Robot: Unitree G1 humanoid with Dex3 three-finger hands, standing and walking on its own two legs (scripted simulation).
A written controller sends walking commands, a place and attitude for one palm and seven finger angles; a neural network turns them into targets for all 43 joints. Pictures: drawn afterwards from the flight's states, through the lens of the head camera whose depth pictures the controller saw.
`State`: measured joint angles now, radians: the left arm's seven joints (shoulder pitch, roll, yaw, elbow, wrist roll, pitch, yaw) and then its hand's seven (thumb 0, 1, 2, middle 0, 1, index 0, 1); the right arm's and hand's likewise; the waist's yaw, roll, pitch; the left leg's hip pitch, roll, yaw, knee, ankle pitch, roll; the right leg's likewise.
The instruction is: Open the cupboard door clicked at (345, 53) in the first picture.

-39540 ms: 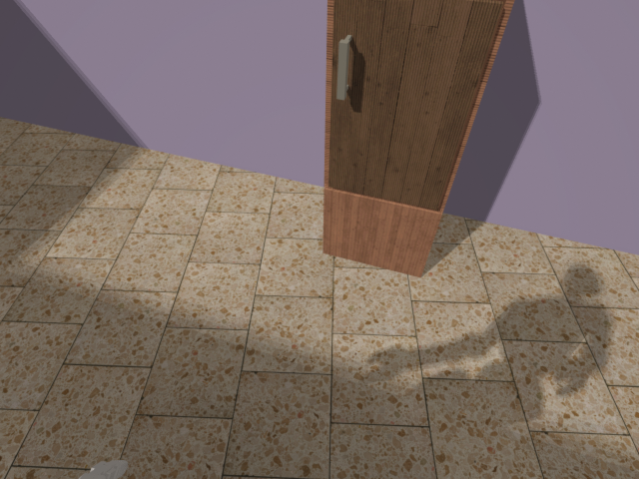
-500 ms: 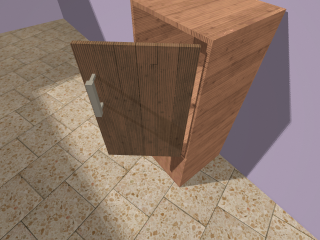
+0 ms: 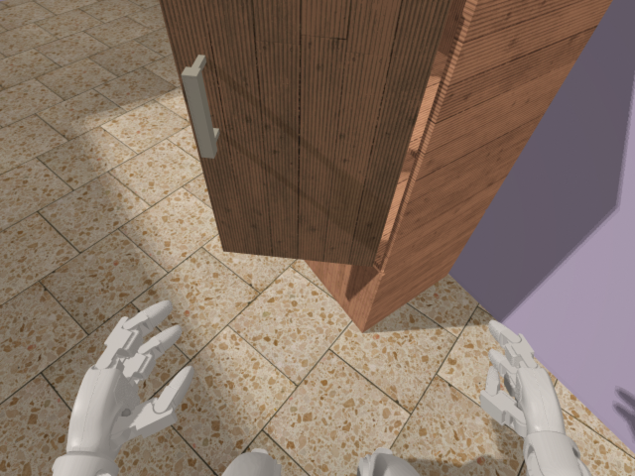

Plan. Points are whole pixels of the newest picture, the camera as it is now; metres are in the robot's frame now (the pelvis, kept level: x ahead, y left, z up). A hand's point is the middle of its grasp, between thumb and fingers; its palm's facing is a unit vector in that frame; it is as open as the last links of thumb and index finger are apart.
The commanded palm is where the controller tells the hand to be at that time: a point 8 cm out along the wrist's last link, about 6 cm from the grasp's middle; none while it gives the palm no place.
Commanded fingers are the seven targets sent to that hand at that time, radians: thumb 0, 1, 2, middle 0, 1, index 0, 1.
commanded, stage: raise the hand with hooked fingers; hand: left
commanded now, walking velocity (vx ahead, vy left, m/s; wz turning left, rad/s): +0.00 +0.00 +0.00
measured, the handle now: (204, 108) +0.59 +0.24 +0.12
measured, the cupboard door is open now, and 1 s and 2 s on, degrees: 50 50 50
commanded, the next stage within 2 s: move the hooked fingers beside the handle in 1.60 s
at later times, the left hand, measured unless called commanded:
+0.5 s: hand (124, 319) +0.26 +0.24 +0.08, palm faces +0.02 -1.00 -0.06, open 12.1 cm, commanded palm +0.23 +0.29 +0.09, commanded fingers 0.00 -0.29 0.39 -0.28 -1.07 -0.28 -1.07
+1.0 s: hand (79, 252) +0.30 +0.29 +0.13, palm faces +0.04 -1.00 -0.04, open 14.0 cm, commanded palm +0.28 +0.34 +0.13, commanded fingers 0.00 -0.50 0.30 -0.30 -1.20 -0.30 -1.20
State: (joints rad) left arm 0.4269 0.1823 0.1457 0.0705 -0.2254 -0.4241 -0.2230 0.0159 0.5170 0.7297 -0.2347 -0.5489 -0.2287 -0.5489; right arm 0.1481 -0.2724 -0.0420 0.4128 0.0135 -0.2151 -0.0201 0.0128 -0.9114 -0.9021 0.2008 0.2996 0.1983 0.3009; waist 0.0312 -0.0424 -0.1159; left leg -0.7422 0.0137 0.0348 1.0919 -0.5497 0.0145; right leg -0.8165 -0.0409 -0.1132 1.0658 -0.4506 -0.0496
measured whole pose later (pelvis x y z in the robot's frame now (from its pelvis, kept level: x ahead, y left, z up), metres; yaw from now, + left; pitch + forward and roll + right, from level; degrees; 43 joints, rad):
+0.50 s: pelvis +0.01 +0.02 +0.03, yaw +0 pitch +10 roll -1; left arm 0.24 0.29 0.28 0.12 -0.31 -0.35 -0.33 0.01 -0.07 0.48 -0.27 -0.92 -0.27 -0.92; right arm 0.31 -0.28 0.02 0.57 0.03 -0.24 -0.06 0.02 -0.90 -0.90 0.21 0.30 0.20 0.30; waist -0.02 0.01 -0.08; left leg -0.64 0.01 0.03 0.94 -0.49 0.03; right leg -0.69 -0.04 -0.12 0.89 -0.37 -0.02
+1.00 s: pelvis +0.02 +0.02 +0.05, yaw +0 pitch +7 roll -2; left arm -0.02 0.39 0.40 0.33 -0.34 -0.22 -0.46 -0.01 -0.49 0.30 -0.30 -1.19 -0.30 -1.19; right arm 0.26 -0.26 0.07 0.57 0.03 -0.22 -0.07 0.01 -0.90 -0.90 0.21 0.30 0.21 0.30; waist 0.02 0.02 -0.05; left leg -0.48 0.00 0.03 0.80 -0.45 0.04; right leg -0.53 -0.03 -0.12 0.74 -0.33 -0.01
